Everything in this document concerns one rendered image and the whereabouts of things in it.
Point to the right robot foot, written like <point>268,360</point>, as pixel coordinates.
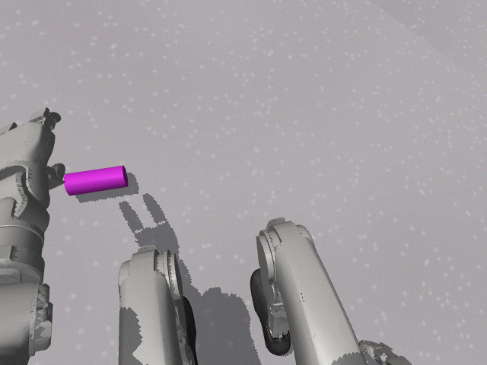
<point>277,346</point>

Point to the can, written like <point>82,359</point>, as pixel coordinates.
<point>95,180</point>

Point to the right robot hand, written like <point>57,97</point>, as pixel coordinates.
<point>383,354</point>

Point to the left robot hand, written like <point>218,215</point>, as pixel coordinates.
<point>33,142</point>

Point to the left robot arm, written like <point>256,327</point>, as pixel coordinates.
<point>25,311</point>

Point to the left robot foot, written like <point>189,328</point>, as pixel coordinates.
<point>190,330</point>

